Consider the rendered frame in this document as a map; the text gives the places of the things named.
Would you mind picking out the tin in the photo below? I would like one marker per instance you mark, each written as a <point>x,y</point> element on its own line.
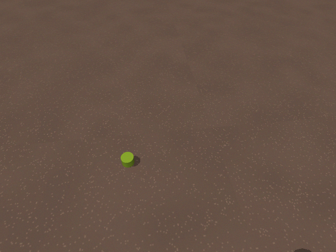
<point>127,159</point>

